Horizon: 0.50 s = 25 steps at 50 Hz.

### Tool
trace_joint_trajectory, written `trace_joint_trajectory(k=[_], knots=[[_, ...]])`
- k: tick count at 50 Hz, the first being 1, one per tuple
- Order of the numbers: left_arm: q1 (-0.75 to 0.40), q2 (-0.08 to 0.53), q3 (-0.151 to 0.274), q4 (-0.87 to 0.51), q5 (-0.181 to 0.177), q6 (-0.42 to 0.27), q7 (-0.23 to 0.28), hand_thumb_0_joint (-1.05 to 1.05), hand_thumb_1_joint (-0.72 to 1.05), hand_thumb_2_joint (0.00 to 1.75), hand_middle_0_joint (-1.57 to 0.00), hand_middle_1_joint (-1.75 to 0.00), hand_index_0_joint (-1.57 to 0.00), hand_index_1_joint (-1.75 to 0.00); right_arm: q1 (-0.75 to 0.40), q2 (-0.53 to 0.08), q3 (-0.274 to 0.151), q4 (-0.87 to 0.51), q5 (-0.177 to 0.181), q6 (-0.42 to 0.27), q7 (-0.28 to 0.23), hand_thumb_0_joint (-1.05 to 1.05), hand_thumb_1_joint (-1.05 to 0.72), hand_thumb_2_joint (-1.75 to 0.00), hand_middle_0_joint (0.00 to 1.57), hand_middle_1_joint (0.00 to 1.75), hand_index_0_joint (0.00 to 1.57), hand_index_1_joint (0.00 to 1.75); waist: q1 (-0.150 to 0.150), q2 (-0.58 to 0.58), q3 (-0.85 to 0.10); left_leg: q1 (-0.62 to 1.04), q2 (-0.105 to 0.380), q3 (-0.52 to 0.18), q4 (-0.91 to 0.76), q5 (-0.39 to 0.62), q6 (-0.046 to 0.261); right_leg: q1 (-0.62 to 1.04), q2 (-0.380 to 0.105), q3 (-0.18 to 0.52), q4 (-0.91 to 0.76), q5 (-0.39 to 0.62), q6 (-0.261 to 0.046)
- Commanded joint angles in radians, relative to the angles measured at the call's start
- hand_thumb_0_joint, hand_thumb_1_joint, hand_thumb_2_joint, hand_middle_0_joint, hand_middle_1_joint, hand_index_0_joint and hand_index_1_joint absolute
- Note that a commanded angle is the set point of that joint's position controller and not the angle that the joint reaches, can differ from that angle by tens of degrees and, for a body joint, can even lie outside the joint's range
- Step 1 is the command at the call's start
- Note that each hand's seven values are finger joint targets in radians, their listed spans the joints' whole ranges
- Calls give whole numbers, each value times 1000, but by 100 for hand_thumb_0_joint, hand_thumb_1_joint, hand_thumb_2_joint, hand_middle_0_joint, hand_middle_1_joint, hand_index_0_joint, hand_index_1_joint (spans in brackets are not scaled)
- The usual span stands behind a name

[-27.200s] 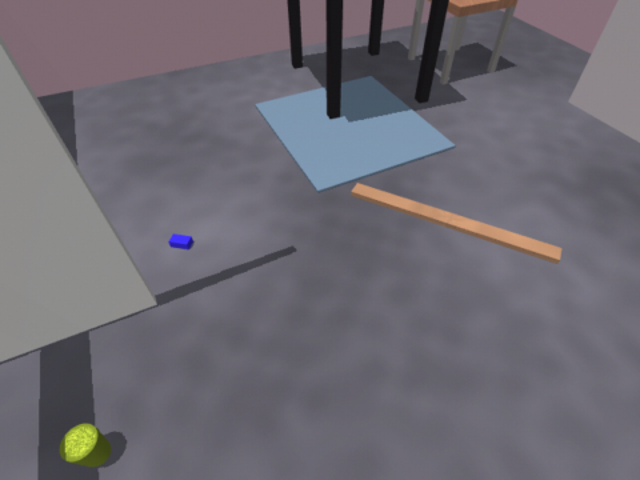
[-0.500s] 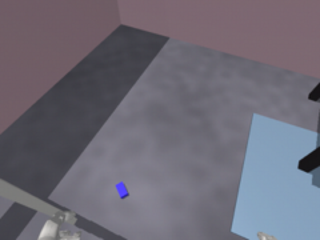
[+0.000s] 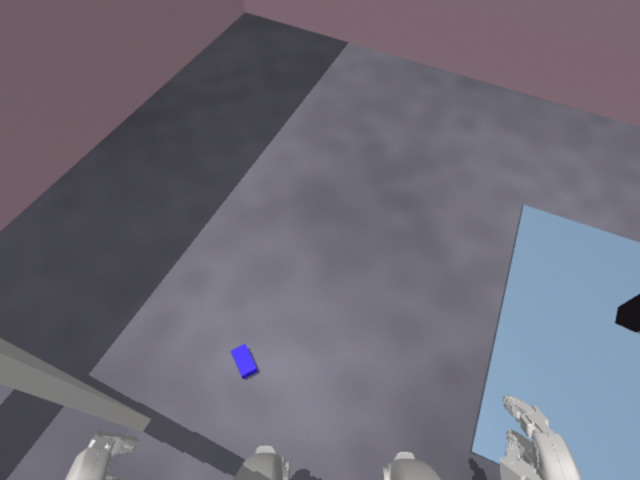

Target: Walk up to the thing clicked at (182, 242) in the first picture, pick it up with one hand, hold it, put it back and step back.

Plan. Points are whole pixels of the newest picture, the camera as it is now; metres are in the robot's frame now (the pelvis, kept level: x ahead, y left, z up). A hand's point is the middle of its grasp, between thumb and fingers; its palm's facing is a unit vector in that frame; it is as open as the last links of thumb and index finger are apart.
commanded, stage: rise first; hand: left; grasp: from above
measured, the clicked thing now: (244, 361) +0.46 +0.24 -0.69
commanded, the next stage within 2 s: none
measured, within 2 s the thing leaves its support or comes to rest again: neither
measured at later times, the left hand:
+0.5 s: hand (162, 440) +0.22 +0.29 -0.30, palm faces -0.35 -0.46 -0.82, open 14.1 cm
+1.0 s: hand (193, 384) +0.34 +0.30 -0.45, palm faces -0.27 -0.21 -0.94, open 13.6 cm
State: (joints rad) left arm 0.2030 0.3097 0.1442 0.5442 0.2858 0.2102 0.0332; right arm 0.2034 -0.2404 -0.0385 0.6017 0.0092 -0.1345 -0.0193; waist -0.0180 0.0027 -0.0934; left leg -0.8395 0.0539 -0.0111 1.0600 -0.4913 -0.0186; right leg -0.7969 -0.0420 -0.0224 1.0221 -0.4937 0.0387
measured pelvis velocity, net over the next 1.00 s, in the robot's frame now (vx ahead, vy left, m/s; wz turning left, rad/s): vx -0.09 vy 0.00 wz -0.08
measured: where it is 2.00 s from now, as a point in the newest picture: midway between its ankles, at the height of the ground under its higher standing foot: outside the picture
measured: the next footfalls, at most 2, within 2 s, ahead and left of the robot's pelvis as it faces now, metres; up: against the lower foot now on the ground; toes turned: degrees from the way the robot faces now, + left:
none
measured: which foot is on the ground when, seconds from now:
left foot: down 0.00-1.00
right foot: down 0.00-1.00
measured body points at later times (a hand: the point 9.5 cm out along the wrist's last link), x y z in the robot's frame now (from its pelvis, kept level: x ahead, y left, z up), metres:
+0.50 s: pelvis -0.05 -0.01 -0.15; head +0.12 +0.00 +0.26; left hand +0.23 +0.31 -0.25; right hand +0.14 -0.27 -0.27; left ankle +0.01 +0.13 -0.67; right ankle +0.00 -0.15 -0.67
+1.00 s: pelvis -0.09 +0.00 -0.30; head +0.13 +0.02 +0.09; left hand +0.35 +0.31 -0.39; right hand -0.04 -0.27 -0.43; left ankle +0.01 +0.13 -0.67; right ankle +0.00 -0.15 -0.67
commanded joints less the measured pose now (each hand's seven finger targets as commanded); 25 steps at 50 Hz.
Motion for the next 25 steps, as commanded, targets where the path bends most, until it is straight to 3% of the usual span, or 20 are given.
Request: trace_joint_trajectory(k=[1, 3, 4, 6, 11, 14, 16, 19, 20, 22, 25], knots=[[49, 176, 54, -199, 22, 15, 24, 0, -60, 99, -9, -110, -9, -110, 14, -140, -53, -140, -1, -55, -15, 0, -94, -91, 20, 30, 20, 30, -5, 76, -261, 159, -25, -2, -88, 330, 16, 55, 45, -20, -68, 263, -49], [68, 182, 58, -229, 26, 30, 26, 0, -59, 98, -9, -109, -9, -109, 9, -140, -53, -154, -2, -60, -18, 0, -93, -91, 20, 30, 20, 30, -6, 76, -261, 137, -24, -10, -76, 305, 15, 35, 46, -26, -52, 244, -48], [27, 182, 48, -235, 32, 33, 30, 0, -59, 98, -9, -109, -9, -109, 6, -140, -52, -157, -2, -63, -19, 0, -93, -91, 20, 30, 20, 30, -24, 59, -248, 106, -28, -3, -59, 262, 20, 21, 45, -21, -56, 226, -45], [-16, 193, 52, -203, 59, 30, 36, 0, -59, 98, -9, -109, -9, -109, -3, -135, -45, -154, -4, -73, -24, 0, -93, -91, 20, 30, 20, 30, -27, 68, -220, 55, -27, -7, -37, 206, 20, -41, 44, -18, -29, 180, -48], [-162, 187, 27, -46, 172, -40, 80, 0, -57, 98, -7, -107, -7, -107, -20, -149, -42, -121, -13, -102, -11, 0, -90, -90, 20, 30, 20, 30, -35, 69, -262, -94, -30, -9, 126, 194, 16, -237, 44, -19, 160, 147, -57], [-232, 218, 39, 15, 255, -99, 122, 0, -55, 99, -8, -104, -7, -105, -28, -169, -52, -94, -13, -118, 2, 0, -88, -89, 20, 30, 20, 30, -15, 73, -363, -181, -34, -18, 228, 197, 12, -350, 44, -17, 283, 146, -61], [-278, 223, 17, 1, 306, -126, 156, 0, -55, 99, -10, -104, -9, -105, -30, -176, -59, -84, -11, -121, 11, 0, -89, -90, 20, 30, 20, 30, -16, 98, -444, -204, -32, -24, 280, 208, 10, -419, 41, -14, 349, 153, -64], [-366, 271, 28, 24, 372, -130, 215, 0, -56, 100, -9, -108, -8, -108, -47, -193, -70, -52, -8, -110, 16, 0, -90, -90, 20, 30, 20, 30, -13, 116, -511, -265, -30, -30, 356, 216, 6, -520, 42, -17, 435, 157, -68], [-411, 323, 55, 30, 398, -127, 238, 0, -55, 99, -8, -110, -8, -110, -41, -196, -68, -37, -6, -101, 19, 0, -91, -90, 20, 30, 20, 30, 2, 133, -547, -277, -31, -22, 392, 254, 9, -532, 42, -15, 462, 187, -67], [-479, 325, 49, 74, 434, -115, 272, 0, -58, 101, -8, -111, -8, -111, -39, -201, -71, -18, -10, -82, 29, 0, -91, -90, 20, 30, 20, 30, -2, 124, -589, -335, -33, -20, 441, 244, 10, -574, 44, -19, 504, 179, -68], [-617, 383, 60, 166, 498, -99, 310, 0, -56, 99, -8, -113, -9, -112, -29, -205, -71, 12, -17, -58, 34, 0, -92, -91, 20, 30, 20, 30, -4, 85, -642, -460, -38, 8, 537, 173, 22, -581, 48, -10, 538, 154, -60]])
